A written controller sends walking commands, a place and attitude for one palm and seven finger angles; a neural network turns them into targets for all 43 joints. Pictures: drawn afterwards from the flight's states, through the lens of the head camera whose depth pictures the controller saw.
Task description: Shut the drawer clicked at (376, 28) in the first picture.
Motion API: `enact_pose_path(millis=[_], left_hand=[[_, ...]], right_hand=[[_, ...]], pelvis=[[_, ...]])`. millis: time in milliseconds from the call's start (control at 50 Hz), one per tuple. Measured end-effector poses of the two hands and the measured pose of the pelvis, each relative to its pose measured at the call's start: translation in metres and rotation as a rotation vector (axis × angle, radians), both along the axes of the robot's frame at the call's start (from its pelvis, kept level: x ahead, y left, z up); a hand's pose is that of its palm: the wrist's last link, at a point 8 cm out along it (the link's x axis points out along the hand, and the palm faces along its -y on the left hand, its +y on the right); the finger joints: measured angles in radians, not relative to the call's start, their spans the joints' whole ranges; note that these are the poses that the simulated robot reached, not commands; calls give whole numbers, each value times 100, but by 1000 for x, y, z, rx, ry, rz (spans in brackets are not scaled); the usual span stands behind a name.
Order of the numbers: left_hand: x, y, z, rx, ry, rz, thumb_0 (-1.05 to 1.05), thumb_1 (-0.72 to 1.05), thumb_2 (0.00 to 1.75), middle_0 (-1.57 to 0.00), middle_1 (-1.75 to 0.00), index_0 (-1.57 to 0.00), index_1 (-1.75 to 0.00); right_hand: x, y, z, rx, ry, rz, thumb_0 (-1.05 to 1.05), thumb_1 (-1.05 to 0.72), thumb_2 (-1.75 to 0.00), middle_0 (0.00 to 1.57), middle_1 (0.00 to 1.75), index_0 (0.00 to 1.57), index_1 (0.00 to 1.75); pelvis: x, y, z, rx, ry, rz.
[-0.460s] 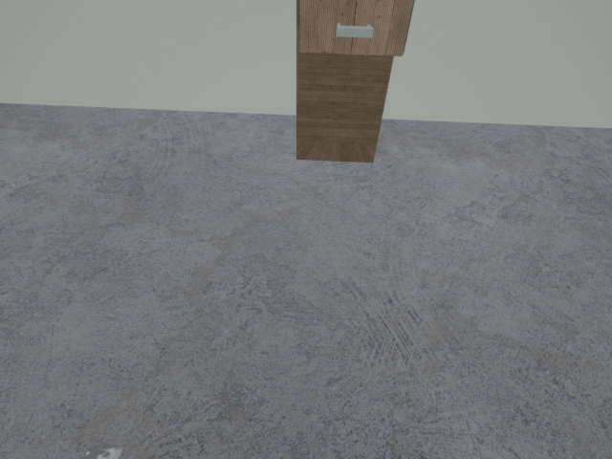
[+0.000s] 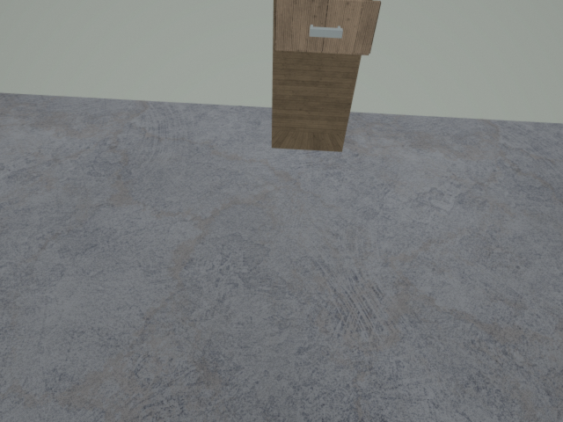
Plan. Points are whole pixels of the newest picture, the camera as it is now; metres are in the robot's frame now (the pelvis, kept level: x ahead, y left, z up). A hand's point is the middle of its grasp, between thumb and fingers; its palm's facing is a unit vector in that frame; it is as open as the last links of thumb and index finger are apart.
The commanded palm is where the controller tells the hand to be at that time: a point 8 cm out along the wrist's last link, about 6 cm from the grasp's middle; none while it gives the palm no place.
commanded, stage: stand and wait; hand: left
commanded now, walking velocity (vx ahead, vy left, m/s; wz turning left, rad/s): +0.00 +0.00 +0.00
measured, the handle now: (325, 30) +1.40 -0.08 +0.02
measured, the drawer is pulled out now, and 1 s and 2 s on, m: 0.29 0.29 0.29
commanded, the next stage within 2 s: look at it before walking up in 0.36 s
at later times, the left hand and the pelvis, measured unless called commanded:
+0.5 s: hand out of the picture +0.07 +0.24 -0.15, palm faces -0.03 -0.94 -0.33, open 7.4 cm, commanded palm none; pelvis -0.01 +0.00 +0.00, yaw +0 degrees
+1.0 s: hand out of the picture +0.06 +0.24 -0.15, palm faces -0.04 -0.94 -0.33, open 7.4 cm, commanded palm none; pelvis -0.01 -0.01 +0.00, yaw +0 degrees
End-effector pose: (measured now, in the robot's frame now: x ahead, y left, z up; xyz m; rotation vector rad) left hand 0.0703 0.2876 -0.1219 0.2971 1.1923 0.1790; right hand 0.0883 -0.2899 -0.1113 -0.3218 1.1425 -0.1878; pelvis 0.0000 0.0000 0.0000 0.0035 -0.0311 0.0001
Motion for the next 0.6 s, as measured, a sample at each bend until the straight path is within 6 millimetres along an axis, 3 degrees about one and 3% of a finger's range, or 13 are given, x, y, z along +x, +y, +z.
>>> enact_pose_path(millis=[260, 600], left_hand=[[-13, 5, 3, 18, 28, 2, 0, 90, 90, -20, -30, -21, -30], [-11, -3, 5, 10, 15, -12, 0, 90, 90, -20, -30, -21, -30]], right_hand=[[-31, -7, -4, -1, 64, -28, 1, -90, -90, 20, 30, 20, 30], [-37, -5, -6, 17, 64, -30, 1, -90, -90, 20, 30, 20, 30]], pelvis=[[-8, -2, 2, 0, -5, -3], [-13, -4, 3, 2, -2, -6]])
